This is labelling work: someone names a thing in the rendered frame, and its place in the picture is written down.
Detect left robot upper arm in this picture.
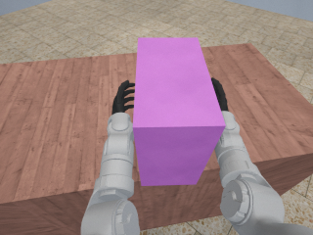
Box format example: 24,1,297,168
81,199,141,235

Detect robot right hand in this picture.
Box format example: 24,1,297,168
211,77,229,112

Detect right robot upper arm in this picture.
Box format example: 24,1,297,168
219,178,313,235

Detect pedestal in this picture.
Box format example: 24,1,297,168
0,43,313,235

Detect robot left hand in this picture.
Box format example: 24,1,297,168
112,79,135,115

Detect carton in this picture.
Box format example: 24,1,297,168
132,37,226,186

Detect robot right forearm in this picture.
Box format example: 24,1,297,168
214,111,273,189

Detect robot left forearm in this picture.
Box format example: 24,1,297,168
80,112,134,234

